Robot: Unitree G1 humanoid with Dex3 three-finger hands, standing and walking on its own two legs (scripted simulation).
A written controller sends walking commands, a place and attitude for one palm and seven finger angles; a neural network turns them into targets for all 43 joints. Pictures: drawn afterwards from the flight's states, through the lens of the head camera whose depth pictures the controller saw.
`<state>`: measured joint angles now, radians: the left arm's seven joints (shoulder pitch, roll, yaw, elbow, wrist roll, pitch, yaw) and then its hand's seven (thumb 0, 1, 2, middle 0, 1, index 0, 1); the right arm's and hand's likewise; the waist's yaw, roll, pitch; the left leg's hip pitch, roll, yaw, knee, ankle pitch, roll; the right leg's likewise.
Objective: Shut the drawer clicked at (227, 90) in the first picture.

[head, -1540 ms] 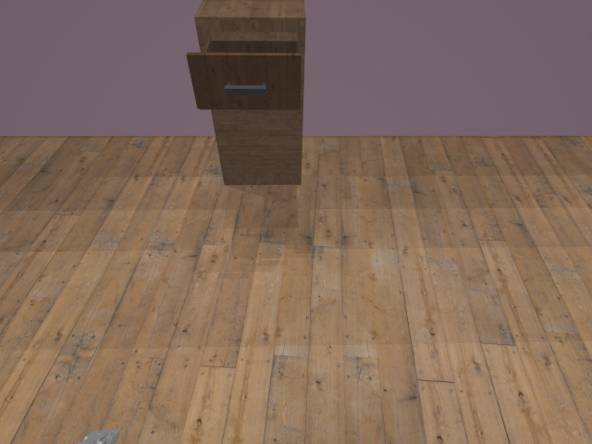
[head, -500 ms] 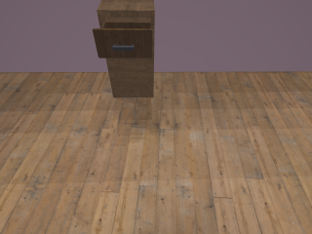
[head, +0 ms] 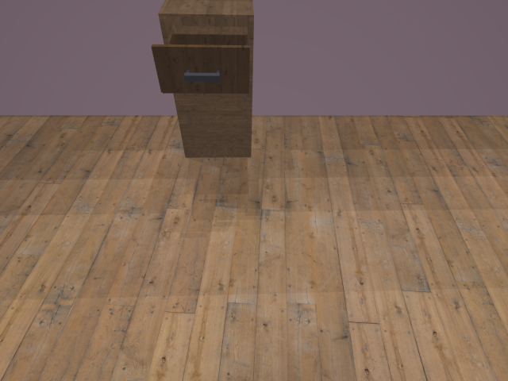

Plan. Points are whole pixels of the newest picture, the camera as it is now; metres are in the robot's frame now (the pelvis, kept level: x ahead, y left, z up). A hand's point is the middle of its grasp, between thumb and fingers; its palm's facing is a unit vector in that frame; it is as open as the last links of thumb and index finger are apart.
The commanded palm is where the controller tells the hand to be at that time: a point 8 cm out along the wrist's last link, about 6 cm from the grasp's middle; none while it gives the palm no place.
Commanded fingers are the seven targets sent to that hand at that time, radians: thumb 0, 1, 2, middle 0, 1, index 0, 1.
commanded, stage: walk to a spot facing it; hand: left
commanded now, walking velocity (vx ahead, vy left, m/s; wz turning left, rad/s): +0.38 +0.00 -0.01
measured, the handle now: (202, 74) +1.13 +0.26 -0.08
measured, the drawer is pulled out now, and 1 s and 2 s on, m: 0.30 0.30 0.30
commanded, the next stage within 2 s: take the last steps up to it in 1.26 s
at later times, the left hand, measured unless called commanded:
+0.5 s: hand out of the picture +0.12 +0.20 -0.19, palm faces -0.04 -0.99 -0.14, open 7.4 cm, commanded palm none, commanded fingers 0.00 0.90 0.90 -0.20 -0.30 -0.20 -0.30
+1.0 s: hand (197, 290) +0.34 +0.15 -0.18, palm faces +0.07 -0.98 -0.20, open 7.2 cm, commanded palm none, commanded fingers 0.00 0.90 0.90 -0.20 -0.30 -0.20 -0.30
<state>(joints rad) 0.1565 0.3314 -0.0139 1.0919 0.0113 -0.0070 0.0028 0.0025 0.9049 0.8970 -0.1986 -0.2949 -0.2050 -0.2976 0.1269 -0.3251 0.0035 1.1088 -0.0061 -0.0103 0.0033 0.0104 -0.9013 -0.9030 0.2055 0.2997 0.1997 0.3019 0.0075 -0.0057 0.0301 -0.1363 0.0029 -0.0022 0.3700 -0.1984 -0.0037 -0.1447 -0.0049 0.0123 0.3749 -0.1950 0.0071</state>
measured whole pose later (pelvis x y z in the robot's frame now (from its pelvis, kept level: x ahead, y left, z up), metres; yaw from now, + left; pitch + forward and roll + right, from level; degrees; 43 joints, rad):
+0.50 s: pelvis +0.11 +0.02 -0.01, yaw -2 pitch +0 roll -1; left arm 0.30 0.19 0.04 1.10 0.02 0.00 -0.02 0.01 0.91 0.90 -0.20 -0.29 -0.20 -0.30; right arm 0.49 -0.12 -0.01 1.16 -0.02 -0.08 -0.03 0.01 -0.90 -0.90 0.20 0.30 0.20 0.30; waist -0.03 -0.03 0.04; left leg 0.02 0.01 0.07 0.38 -0.39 0.02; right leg -0.50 -0.05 -0.06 1.05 -0.37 -0.02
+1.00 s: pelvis +0.32 -0.04 -0.01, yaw +1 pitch -2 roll -2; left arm 0.31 0.17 0.04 1.09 0.02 -0.07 0.02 -0.01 0.94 0.90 -0.20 -0.29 -0.20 -0.30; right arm 0.23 -0.17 -0.07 1.03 -0.02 -0.02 0.01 0.01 -0.92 -0.90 0.20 0.30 0.19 0.30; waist -0.02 0.02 -0.02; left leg -0.62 0.15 0.05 1.07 -0.15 -0.01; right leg -0.12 0.02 -0.22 0.38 -0.23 -0.07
